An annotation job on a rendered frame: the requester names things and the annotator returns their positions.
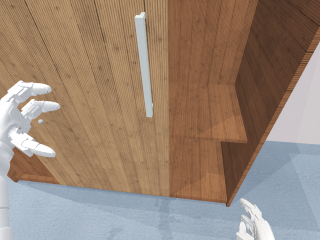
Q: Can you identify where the handle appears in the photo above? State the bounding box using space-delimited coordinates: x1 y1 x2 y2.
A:
134 12 153 118

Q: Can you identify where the left robot forearm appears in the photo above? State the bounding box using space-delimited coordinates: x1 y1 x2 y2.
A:
0 141 14 240

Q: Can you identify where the right robot hand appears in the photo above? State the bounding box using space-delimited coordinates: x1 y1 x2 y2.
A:
236 198 275 240

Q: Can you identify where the wardrobe door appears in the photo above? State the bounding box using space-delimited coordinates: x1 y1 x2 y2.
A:
10 147 54 177
0 0 170 197

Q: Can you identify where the left robot hand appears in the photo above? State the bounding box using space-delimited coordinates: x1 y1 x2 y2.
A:
0 80 61 158

